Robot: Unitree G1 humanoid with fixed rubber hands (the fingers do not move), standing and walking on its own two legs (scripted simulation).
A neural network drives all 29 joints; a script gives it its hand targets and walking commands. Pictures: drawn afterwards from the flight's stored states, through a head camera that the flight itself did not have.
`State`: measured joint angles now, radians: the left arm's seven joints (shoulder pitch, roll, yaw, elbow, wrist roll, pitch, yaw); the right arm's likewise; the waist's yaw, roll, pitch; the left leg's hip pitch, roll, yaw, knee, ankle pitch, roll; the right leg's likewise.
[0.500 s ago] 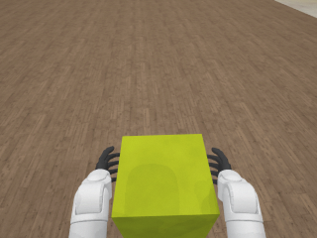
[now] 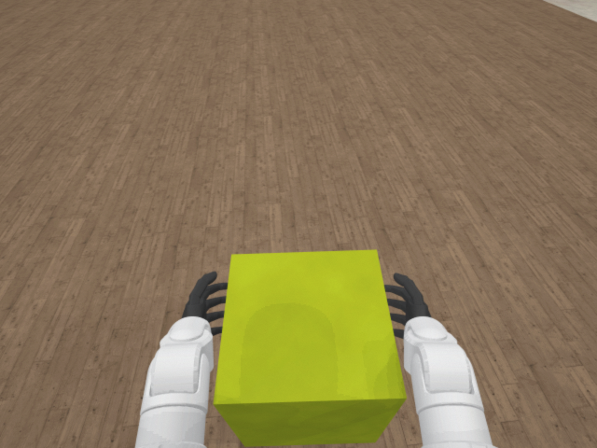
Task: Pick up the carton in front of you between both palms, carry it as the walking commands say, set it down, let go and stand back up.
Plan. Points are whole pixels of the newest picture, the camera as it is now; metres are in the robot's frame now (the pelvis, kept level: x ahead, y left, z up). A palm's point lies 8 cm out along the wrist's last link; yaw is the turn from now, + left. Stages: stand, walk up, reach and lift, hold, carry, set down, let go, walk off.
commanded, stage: carry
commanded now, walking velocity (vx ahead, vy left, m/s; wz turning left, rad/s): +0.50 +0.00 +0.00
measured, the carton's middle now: (307, 353) +0.29 +0.00 -0.05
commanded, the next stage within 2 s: none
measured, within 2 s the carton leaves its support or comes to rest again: neither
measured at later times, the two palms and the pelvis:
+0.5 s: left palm (211, 223) +0.48 +0.16 +0.05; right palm (387, 228) +0.46 -0.14 +0.05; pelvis +0.18 +0.03 +0.02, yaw -2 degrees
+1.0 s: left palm (239, 172) +0.65 +0.13 +0.04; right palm (383, 172) +0.64 -0.16 +0.04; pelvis +0.35 -0.01 +0.00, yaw -1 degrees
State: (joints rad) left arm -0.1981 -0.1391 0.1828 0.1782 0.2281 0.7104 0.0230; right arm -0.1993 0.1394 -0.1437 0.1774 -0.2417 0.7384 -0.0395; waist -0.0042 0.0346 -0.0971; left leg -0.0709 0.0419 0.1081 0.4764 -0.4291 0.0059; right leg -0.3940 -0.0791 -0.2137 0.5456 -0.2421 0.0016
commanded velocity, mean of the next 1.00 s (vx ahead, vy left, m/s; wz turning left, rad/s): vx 0.20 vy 0.00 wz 0.00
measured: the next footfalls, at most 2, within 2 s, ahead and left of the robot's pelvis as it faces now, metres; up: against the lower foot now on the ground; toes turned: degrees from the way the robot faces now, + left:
left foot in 0.32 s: +0.19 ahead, +0.13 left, +0.00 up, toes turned +9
right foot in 0.68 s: +0.41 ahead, -0.10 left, +0.00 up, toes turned +10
